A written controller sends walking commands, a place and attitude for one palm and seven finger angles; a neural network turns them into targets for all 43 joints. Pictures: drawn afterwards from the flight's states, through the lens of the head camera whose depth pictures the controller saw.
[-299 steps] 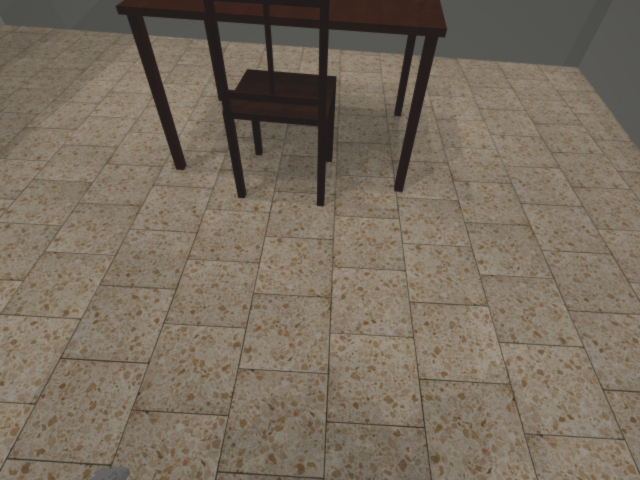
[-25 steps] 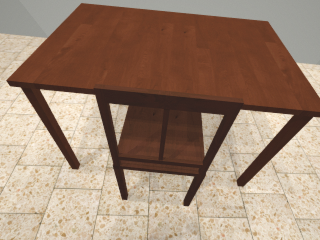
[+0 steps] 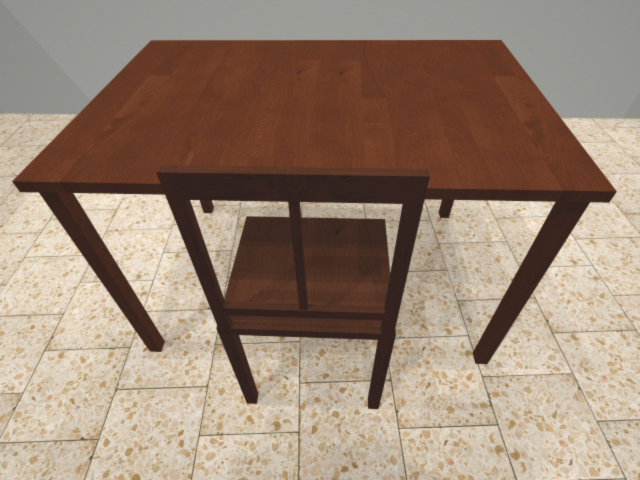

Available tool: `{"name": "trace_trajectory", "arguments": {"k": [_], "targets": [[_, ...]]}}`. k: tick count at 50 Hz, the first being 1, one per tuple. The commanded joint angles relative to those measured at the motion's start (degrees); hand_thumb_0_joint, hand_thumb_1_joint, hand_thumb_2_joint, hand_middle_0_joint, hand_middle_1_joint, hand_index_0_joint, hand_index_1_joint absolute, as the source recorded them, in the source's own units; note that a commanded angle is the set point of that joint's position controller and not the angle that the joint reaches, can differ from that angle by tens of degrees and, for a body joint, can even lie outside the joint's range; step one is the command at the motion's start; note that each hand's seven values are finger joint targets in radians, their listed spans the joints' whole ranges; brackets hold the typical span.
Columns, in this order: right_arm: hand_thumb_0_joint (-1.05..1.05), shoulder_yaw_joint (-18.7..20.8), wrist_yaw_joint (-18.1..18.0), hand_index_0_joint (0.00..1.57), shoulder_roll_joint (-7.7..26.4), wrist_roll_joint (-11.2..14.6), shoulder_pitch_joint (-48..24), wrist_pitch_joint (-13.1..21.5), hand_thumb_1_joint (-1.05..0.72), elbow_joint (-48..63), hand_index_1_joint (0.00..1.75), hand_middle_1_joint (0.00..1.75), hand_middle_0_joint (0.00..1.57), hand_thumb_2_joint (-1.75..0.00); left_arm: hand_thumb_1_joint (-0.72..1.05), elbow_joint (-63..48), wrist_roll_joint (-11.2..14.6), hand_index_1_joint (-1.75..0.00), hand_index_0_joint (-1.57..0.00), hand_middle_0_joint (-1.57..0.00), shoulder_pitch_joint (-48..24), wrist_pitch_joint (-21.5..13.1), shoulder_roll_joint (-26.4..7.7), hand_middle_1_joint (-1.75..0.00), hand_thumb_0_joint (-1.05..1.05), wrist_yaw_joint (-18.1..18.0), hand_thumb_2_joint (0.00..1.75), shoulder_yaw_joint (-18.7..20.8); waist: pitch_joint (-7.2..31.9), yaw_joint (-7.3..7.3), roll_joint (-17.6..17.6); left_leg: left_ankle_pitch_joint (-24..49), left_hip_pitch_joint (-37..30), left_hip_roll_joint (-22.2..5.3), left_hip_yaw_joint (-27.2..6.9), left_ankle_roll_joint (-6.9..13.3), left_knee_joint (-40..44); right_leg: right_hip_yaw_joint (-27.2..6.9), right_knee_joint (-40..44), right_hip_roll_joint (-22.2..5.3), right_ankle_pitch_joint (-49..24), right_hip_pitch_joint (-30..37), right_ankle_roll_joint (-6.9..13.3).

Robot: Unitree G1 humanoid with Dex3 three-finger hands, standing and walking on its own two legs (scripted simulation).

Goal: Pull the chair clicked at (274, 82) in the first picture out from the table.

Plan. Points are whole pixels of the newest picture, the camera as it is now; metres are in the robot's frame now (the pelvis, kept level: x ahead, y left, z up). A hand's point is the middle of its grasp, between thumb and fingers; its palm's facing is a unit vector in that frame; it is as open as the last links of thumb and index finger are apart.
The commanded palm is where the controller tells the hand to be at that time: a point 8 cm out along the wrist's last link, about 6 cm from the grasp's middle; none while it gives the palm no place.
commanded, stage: come to a stop and stand still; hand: left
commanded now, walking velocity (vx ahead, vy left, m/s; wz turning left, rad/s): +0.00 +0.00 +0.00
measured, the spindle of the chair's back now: (299, 260) +0.51 +0.06 -0.07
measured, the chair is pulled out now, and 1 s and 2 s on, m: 0.00 0.00 0.00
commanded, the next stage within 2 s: look again from close up in 0.30 s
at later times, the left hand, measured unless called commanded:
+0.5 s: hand out of the picture -0.01 +0.15 -0.16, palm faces +0.01 -0.99 -0.17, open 7.4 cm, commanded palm none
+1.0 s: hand out of the picture +0.04 +0.17 -0.16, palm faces +0.00 -0.98 -0.18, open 7.3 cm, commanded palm none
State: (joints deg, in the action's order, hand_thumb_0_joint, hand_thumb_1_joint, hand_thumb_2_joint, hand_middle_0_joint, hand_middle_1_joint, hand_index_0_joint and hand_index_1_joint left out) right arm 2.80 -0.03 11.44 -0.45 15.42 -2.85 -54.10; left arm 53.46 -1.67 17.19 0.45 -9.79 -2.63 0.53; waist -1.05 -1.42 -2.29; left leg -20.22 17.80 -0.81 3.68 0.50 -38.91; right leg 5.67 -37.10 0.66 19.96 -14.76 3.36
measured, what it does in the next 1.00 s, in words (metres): steps on the spot: left foot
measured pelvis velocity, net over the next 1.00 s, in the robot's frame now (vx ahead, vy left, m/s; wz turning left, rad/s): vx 0.05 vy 0.00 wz -0.03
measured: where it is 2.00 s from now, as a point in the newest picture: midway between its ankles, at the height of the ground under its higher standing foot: outside the picture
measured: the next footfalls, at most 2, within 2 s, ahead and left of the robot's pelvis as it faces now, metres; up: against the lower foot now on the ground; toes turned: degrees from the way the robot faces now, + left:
left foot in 0.02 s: +0.07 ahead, +0.11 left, +0.00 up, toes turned -1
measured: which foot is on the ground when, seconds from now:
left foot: up 0.00-0.00, down 0.02-1.00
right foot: down 0.00-1.00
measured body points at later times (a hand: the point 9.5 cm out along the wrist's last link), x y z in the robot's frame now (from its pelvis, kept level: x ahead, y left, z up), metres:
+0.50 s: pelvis +0.00 -0.01 +0.02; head +0.01 -0.01 +0.47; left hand -0.01 +0.20 -0.15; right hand -0.04 -0.22 -0.14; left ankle +0.03 +0.10 -0.72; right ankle +0.00 -0.08 -0.72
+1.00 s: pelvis +0.05 +0.00 +0.02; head +0.05 +0.01 +0.47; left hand +0.04 +0.22 -0.14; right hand +0.04 -0.22 -0.14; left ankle +0.03 +0.10 -0.72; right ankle +0.00 -0.08 -0.72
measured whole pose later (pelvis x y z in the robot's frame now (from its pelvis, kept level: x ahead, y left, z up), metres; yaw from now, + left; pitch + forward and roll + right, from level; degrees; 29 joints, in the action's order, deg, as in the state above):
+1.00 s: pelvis +0.05 +0.00 +0.02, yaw -2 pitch +0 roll +1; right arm -1.1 -2.2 8.3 -0.3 15.1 1.5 -65.8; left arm 64.3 -0.7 17.1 -1.2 -8.3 -2.3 -0.9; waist -0.7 0.4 1.2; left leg -14.6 9.1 0.6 5.0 1.6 -23.9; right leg 3.6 -24.9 0.7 16.9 -7.9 2.3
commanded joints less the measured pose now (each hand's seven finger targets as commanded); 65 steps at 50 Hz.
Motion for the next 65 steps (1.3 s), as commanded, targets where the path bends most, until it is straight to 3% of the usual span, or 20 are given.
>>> {"name": "trace_trajectory", "arguments": {"k": [1, 2, 3, 5, 6, 9, 12, 15, 21, 25, 26, 29, 34, 36, 40, 41, 45, 46, 56, 65], "targets": [[0.00, -0.6, -0.3, 0.20, 3.9, -1.0, 2.7, 2.5, -0.90, 2.5, 0.30, 0.30, 0.20, -0.90, 0.90, -4.3, 0.7, -0.30, -0.20, -0.20, -0.2, -0.5, -6.2, -0.30, 0.00, 0.0, 0.90, 1.7, -6.9, 1.09, -1.2, -2.3, -0.8, -7.0, -9.2, 3.7, 17.9, -8.0, 12.4, -4.1, 8.3, -9.8, -0.9], [0.00, -0.6, -0.3, 0.20, 4.4, -1.2, 1.4, 2.6, -0.90, 1.9, 0.30, 0.30, 0.20, -0.90, 0.90, -3.4, 0.8, -0.30, -0.20, -0.20, 0.0, -0.3, -6.4, -0.30, 0.00, 0.1, 0.90, 1.7, -6.0, 1.72, -6.1, -8.7, 4.3, -7.5, -11.8, 4.2, 21.8, -6.2, 11.2, -3.5, 7.5, -4.8, -1.3], [0.00, -0.7, -0.3, 0.20, 4.4, -1.1, 0.0, 2.6, -0.90, 1.7, 0.30, 0.30, 0.20, -0.90, 0.90, -2.7, 0.7, -0.30, -0.20, -0.20, 0.7, -0.3, -6.5, -0.30, 0.00, 0.2, 0.90, 1.7, -6.1, 2.65, -6.1, -11.8, 7.7, -7.5, -12.6, 4.3, 23.6, -5.8, 10.6, -3.1, 5.2, -0.9, -1.5], [0.00, -0.9, -0.4, 0.20, 4.2, -1.0, -0.3, 2.8, -0.90, 1.4, 0.30, 0.30, 0.20, -0.90, 0.90, -1.2, 0.6, -0.30, -0.20, -0.20, 2.6, -0.7, -6.5, -0.30, 0.00, 0.5, 0.90, 1.6, -4.6, 3.39, -1.0, -11.0, 8.2, -5.5, -9.5, 3.1, 22.1, -7.7, 13.6, -4.2, 5.2, 2.1, -1.0], [0.00, -0.9, -0.4, 0.20, 3.4, -1.0, 0.3, 2.6, -0.90, 0.9, 0.30, 0.30, 0.20, -0.90, 0.90, -1.0, 0.5, -0.30, -0.20, -0.20, 2.9, -0.9, -6.7, -0.30, 0.00, 0.5, 0.90, 1.7, -4.8, 3.26, 2.2, -9.7, 7.2, -4.2, -7.5, 2.5, 20.4, -9.4, 16.7, -5.0, 8.7, 1.2, -0.7], [0.00, -1.3, -0.5, 0.20, 2.0, -1.0, 4.6, 2.7, -0.90, -1.4, 0.30, 0.30, 0.20, -0.90, 0.90, -0.5, 0.9, -0.30, -0.20, -0.20, 1.0, -1.5, -7.5, -0.30, 0.00, 0.6, 0.90, 1.6, -2.6, 0.94, 4.5, -1.1, -0.1, -1.7, -3.5, 1.2, 13.7, -14.2, 21.9, -9.0, 13.0, -4.1, 0.9], [0.00, -1.7, -0.6, 0.20, 1.2, -0.9, 6.9, 2.8, -0.90, -3.2, 0.30, 0.30, 0.20, -0.90, 0.90, 0.1, 0.9, -0.30, -0.20, -0.20, 0.1, -1.7, -7.2, -0.30, 0.00, 0.6, 0.90, 1.4, -3.5, 0.37, 5.2, -0.3, -1.8, -1.8, -3.3, 1.2, 13.7, -13.1, 22.7, -8.6, 13.0, -6.3, 0.5], [0.00, -2.0, -0.7, 0.20, 0.8, -0.8, 7.4, 2.9, -0.90, -4.7, 0.30, 0.30, 0.20, -0.90, 0.90, 1.6, 1.0, -0.30, -0.20, -0.20, 0.7, -1.9, -6.5, -0.30, 0.00, 0.6, 0.90, 1.1, -4.1, 0.39, 3.9, 1.4, -2.1, -2.2, -3.5, 1.0, 13.9, -13.1, 22.6, -8.5, 11.4, -6.4, 0.6], [0.00, -2.5, -1.0, 0.20, -0.4, -0.4, 7.3, 3.5, -0.90, -7.0, 0.30, 0.30, 0.20, -0.90, 0.90, 4.7, 1.0, -0.30, -0.20, -0.20, 2.8, -2.2, -5.0, -0.30, 0.00, 0.6, 0.90, 0.5, -5.7, 1.23, 2.2, 1.7, -1.3, -3.4, -4.5, 1.1, 17.4, -11.7, 21.6, -7.0, 6.5, -4.3, 0.0], [0.00, -2.8, -1.3, 0.20, -0.1, -0.2, 6.9, 4.4, -0.90, -8.1, 0.30, 0.30, 0.20, -0.90, 0.90, 6.8, 1.3, -0.30, -0.20, -0.20, 4.3, -2.7, -4.1, -0.30, 0.00, 0.5, 0.90, 0.0, -2.4, 1.67, 1.3, 7.2, -3.0, -4.1, -5.0, 1.2, 17.7, -10.4, 19.4, -7.0, -3.4, 0.3, -0.2], [0.00, -2.8, -1.4, 0.20, -0.6, 0.0, 6.5, 4.4, -0.90, -8.4, 0.30, 0.30, 0.20, -0.90, 0.90, 7.1, 1.1, -0.30, -0.20, -0.20, 4.5, -2.7, -3.9, -0.30, 0.00, 0.5, 0.90, -0.1, -3.7, 1.89, 2.4, 6.7, -2.8, -4.3, -4.8, 1.2, 18.3, -10.0, 19.7, -6.8, -3.5, 0.0, -0.4], [0.00, -2.9, -1.6, 0.20, -0.1, 0.0, 6.3, 4.8, -0.90, -8.9, 0.30, 0.30, 0.20, -0.90, 0.90, 8.0, 1.2, -0.30, -0.20, -0.20, 4.9, -2.8, -3.5, -0.30, 0.00, 0.4, 0.90, -0.3, -1.3, 1.73, 0.8, 10.4, -4.6, -4.7, -5.2, 1.4, 18.1, -9.4, 18.0, -6.8, -9.1, 1.8, -0.5], [0.00, -2.9, -1.9, 0.20, 0.2, 0.1, 5.0, 5.0, -0.90, -9.6, 0.30, 0.30, 0.20, -0.90, 0.90, 8.9, 1.1, -0.30, -0.20, -0.20, 5.2, -2.8, -3.0, -0.30, 0.00, 0.2, 0.90, -0.4, -0.6, 1.79, 1.7, 14.2, -6.5, -5.2, -5.1, 1.6, 17.8, -8.8, 16.7, -6.7, -14.1, 2.9, -0.7], [0.00, -3.0, -2.0, 0.20, -0.1, 0.2, 4.6, 5.0, -0.90, -10.1, 0.30, 0.30, 0.20, -0.90, 0.90, 9.2, 1.0, -0.30, -0.20, -0.20, 5.0, -2.8, -2.7, -0.30, 0.00, 0.1, 0.90, -0.4, -2.5, 1.93, 2.9, 14.3, -6.4, -5.3, -5.0, 1.7, 18.4, -8.4, 16.7, -6.5, -13.9, 2.3, -0.9], [0.00, -3.0, -2.1, 0.20, 0.6, 0.1, 4.2, 5.1, -0.90, -10.0, 0.30, 0.30, 0.20, -0.90, 0.90, 9.5, 1.1, -0.30, -0.20, -0.20, 5.2, -2.6, -2.8, -0.30, 0.00, 0.1, 0.90, -0.5, -1.2, 1.94, 1.9, 16.9, -8.3, -5.4, -5.1, 2.0, 18.4, -8.3, 16.2, -6.8, -15.6, 3.1, -1.0], [0.00, -3.1, -2.1, 0.20, 0.3, 0.2, 3.8, 5.1, -0.90, -10.2, 0.30, 0.30, 0.20, -0.90, 0.90, 9.5, 0.9, -0.30, -0.20, -0.20, 5.0, -2.6, -2.9, -0.30, 0.00, 0.1, 0.90, -0.4, -2.6, 2.02, 2.5, 16.6, -7.7, -5.4, -5.0, 1.9, 18.6, -8.3, 16.6, -6.7, -15.6, 3.0, -1.1], [0.00, -3.1, -2.2, 0.20, 1.1, 0.0, 3.7, 5.3, -0.90, -10.2, 0.30, 0.30, 0.20, -0.90, 0.90, 9.5, 1.1, -0.30, -0.20, -0.20, 4.8, -2.7, -3.2, -0.30, 0.00, 0.0, 0.90, -0.4, -0.4, 1.87, 1.8, 20.1, -9.9, -5.5, -5.0, 1.9, 18.2, -8.2, 15.8, -7.0, -18.7, 4.3, -0.9], [0.00, -3.1, -2.3, 0.20, 0.8, 0.1, 3.5, 5.2, -0.90, -10.3, 0.30, 0.30, 0.20, -0.90, 0.90, 9.5, 1.0, -0.30, -0.20, -0.20, 4.5, -2.6, -3.2, -0.30, 0.00, 0.0, 0.90, -0.3, -1.8, 1.97, 2.4, 19.8, -9.4, -5.5, -4.9, 2.0, 18.5, -8.0, 16.0, -6.8, -18.3, 4.1, -1.0], [0.00, -3.3, -2.3, 0.20, 1.4, 0.0, 2.7, 5.1, -0.90, -10.4, 0.30, 0.30, 0.20, -0.90, 0.90, 9.5, 1.0, -0.30, -0.20, -0.20, 4.0, -2.4, -3.9, -0.30, 0.00, 0.0, 0.90, -0.3, -2.3, 2.17, 3.1, 20.4, -10.4, -5.4, -5.1, 2.0, 19.3, -8.2, 16.5, -7.2, -19.8, 5.1, -1.1], [0.00, -3.3, -2.4, 0.20, 1.7, 0.0, 3.4, 5.1, -0.90, -10.9, 0.30, 0.30, 0.20, -0.90, 0.90, 9.8, 1.1, -0.30, -0.20, -0.20, 4.2, -2.5, -4.0, -0.30, 0.00, -0.1, 0.90, -0.3, -0.7, 2.07, 1.9, 22.7, -12.2, -5.4, -5.0, 1.8, 19.2, -8.0, 16.5, -7.6, -22.5, 6.6, -0.9]]}}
